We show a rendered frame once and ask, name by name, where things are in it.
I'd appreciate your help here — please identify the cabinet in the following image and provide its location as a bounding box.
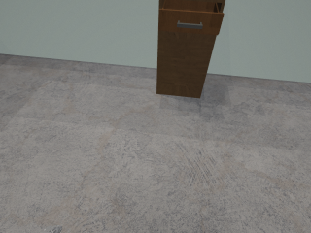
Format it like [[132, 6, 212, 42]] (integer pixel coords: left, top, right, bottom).
[[156, 0, 225, 99]]

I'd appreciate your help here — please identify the drawer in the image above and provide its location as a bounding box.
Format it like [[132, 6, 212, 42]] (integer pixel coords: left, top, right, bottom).
[[158, 0, 224, 36]]

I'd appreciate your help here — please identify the handle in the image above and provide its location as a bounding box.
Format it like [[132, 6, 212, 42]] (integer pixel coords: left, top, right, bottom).
[[177, 20, 203, 29]]

